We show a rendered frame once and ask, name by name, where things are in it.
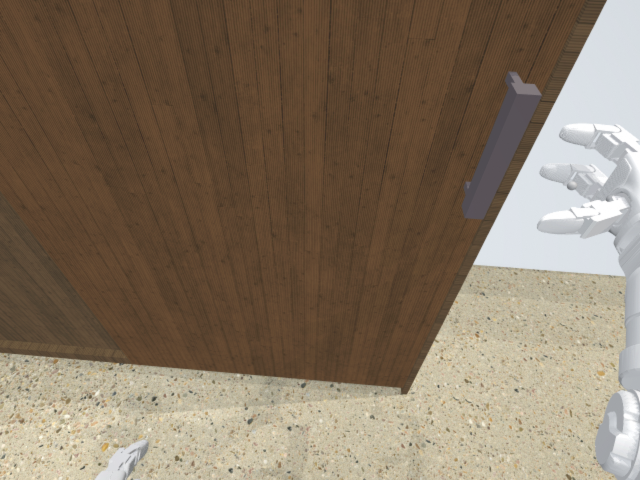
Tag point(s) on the robot right hand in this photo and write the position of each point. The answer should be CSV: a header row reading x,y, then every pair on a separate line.
x,y
598,216

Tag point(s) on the handle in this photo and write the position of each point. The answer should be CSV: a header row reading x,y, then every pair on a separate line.
x,y
513,118

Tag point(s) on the robot right forearm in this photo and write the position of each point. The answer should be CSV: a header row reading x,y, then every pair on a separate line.
x,y
627,244

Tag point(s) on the robot left hand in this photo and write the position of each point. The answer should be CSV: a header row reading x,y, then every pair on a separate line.
x,y
122,463

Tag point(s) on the wardrobe door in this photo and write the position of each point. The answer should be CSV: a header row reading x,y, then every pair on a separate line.
x,y
263,187
37,302

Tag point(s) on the robot right upper arm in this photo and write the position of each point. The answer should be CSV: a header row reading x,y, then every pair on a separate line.
x,y
617,444

